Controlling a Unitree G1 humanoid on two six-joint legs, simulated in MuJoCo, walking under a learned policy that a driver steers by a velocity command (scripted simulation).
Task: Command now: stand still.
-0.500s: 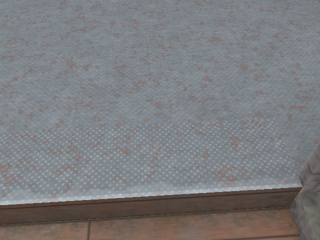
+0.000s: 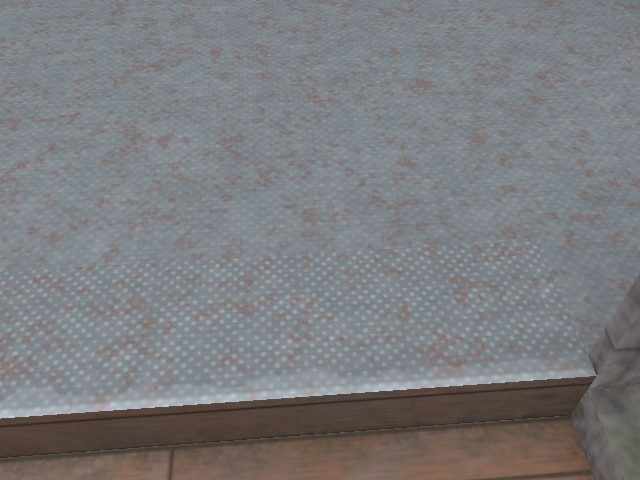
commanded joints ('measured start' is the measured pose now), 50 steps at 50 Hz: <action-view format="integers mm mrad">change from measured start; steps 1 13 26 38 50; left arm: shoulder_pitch -4 47 128 703 379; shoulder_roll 88 84 120 147 189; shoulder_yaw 18 12 38 22 -69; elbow -43 -6 29 247 166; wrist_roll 0 -4 46 113 51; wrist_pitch -11 1 10 -17 -45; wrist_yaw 2 2 18 27 -14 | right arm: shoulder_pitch -9 56 174 -3 -368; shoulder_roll -99 -92 -150 -10 35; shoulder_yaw -18 -18 -50 -19 102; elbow -43 11 81 9 -250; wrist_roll -2 -2 -50 -38 -40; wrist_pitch -10 -4 18 -20 85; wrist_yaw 3 15 -14 1 38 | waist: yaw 0 -6 -31 192 -52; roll -3 13 50 -175 -194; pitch -29 -13 102 137 12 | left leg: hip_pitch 30 61 14 -1025 -391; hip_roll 31 32 110 -118 -40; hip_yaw -38 -42 -181 -227 177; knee -108 -127 -273 1369 876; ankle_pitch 225 298 -294 -185 48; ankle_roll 36 31 153 160 94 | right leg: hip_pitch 2 11 -83 684 -218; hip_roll -15 -9 1 -428 -232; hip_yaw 2 -15 -18 589 -24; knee -93 -104 -83 -353 -580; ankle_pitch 185 199 -222 215 1041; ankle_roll -53 -38 -90 -471 -316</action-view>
